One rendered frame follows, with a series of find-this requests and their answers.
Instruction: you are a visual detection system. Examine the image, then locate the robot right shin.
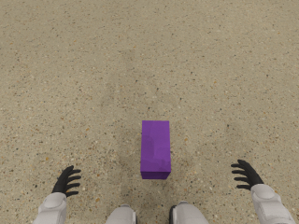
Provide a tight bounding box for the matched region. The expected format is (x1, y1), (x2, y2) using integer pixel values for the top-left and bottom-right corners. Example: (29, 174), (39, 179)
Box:
(177, 201), (188, 206)

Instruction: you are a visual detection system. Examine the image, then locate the carton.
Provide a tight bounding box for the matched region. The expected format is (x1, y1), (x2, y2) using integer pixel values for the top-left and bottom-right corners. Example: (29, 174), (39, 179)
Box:
(140, 120), (171, 180)

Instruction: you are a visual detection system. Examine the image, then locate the robot left hand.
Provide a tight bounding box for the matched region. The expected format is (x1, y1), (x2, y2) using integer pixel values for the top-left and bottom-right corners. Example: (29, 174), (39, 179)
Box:
(51, 165), (81, 198)

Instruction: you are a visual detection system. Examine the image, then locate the robot left forearm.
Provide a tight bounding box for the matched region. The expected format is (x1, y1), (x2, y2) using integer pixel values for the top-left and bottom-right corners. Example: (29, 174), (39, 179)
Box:
(32, 192), (67, 224)

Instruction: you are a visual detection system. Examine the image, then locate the robot right hand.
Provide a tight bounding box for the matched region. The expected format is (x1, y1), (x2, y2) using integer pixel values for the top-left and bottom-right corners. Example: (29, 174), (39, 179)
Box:
(231, 159), (264, 191)

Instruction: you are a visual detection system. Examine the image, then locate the left robot thigh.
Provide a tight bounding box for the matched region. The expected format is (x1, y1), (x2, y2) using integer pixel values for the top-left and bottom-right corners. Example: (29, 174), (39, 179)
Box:
(105, 206), (136, 224)

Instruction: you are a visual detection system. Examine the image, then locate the robot right forearm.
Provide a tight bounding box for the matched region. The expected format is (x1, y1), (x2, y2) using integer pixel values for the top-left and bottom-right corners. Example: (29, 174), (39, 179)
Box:
(250, 184), (296, 224)

